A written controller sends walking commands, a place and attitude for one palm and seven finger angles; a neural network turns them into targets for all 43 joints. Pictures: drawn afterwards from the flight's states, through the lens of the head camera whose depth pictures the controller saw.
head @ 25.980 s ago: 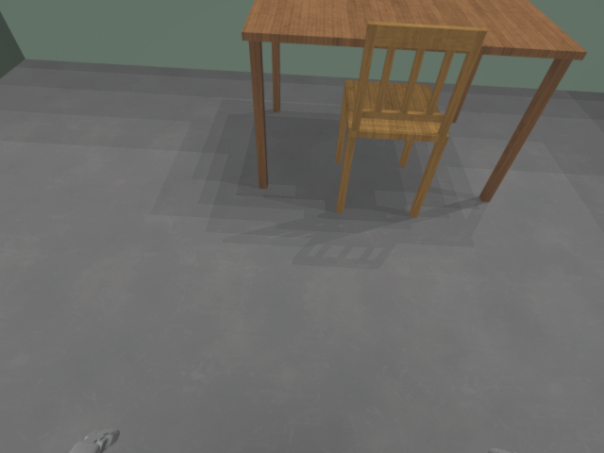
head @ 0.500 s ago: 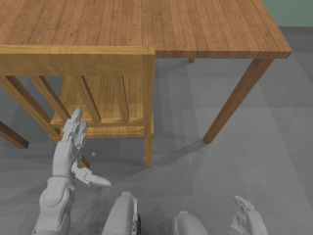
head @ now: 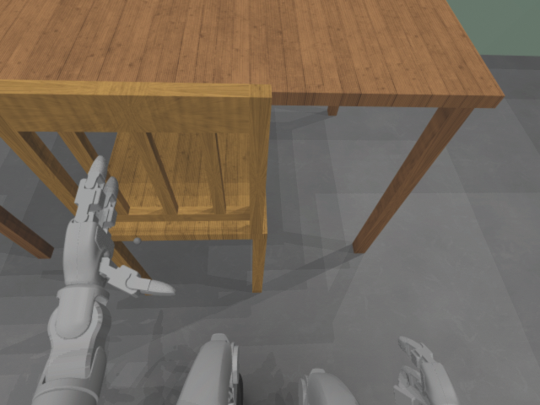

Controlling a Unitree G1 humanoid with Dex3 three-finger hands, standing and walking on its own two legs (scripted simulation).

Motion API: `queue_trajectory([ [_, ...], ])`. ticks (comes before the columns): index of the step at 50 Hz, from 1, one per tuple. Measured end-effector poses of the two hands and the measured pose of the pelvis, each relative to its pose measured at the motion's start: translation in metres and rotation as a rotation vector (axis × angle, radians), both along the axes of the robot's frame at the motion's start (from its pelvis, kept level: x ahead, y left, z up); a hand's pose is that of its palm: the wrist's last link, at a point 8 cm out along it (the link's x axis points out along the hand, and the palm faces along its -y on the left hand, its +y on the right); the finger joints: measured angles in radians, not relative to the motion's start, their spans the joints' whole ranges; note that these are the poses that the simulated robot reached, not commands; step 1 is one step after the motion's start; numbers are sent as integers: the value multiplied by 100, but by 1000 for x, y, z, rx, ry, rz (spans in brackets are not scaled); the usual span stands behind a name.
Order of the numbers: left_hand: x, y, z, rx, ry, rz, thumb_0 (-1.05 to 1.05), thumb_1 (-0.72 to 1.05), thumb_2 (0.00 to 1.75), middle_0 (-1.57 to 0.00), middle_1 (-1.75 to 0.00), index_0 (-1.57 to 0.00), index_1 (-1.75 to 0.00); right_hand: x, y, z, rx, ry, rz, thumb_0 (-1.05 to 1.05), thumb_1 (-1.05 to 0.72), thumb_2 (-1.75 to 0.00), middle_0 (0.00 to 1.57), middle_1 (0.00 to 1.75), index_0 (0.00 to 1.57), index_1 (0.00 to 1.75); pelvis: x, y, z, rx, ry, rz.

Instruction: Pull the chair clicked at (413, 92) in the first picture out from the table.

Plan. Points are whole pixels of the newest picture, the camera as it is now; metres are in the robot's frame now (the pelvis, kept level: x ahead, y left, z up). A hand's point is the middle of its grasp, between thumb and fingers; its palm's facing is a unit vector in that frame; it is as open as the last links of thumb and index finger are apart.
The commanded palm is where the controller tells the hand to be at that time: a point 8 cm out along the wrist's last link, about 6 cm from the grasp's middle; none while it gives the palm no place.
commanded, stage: push the fingers through the gap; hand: left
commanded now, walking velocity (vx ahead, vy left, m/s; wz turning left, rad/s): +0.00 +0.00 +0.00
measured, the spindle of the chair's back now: (158, 175) +0.46 +0.22 +0.00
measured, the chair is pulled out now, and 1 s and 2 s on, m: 0.00 0.00 0.00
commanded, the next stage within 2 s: hook a spindle and tug to test in 1.60 s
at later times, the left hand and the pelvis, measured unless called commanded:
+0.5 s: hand (152, 227) +0.36 +0.20 +0.02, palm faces +0.08 -1.00 -0.03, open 16.9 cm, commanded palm +0.35 +0.24 +0.03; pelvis +0.00 +0.00 +0.00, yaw -1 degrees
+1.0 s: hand (154, 192) +0.41 +0.20 +0.03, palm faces +0.12 -0.99 -0.05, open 16.9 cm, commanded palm +0.39 +0.24 +0.03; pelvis +0.00 +0.00 +0.00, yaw -1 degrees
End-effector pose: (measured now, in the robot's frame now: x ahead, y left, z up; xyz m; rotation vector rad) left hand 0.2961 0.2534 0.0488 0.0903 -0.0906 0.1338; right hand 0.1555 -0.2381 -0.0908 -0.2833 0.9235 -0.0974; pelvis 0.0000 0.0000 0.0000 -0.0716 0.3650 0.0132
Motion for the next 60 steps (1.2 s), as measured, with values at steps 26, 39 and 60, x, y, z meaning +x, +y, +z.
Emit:
queue_trajectory([
  [26, 41, -4, -27, -68, 131, -42, -1, -50, 30, -6, -8, -6, -8, -36, -11, -7, -26, 111, -76, 1, -90, -90, 20, 30, 20, 30, 4, 2, 2, -2, 25, -15],
  [39, 74, -5, -28, -58, 134, -46, -1, -50, 30, -6, -8, -6, -8, -49, -17, -11, -29, 159, -104, 1, -90, -90, 20, 30, 20, 30, 4, 1, 0, -1, 37, -19],
  [60, 107, -7, -21, -64, 88, -25, -1, -50, 30, -6, -8, -6, -8, -71, -23, -16, -41, 240, -127, 1, -90, -90, 20, 30, 20, 30, 2, -2, -3, -2, 51, -23],
])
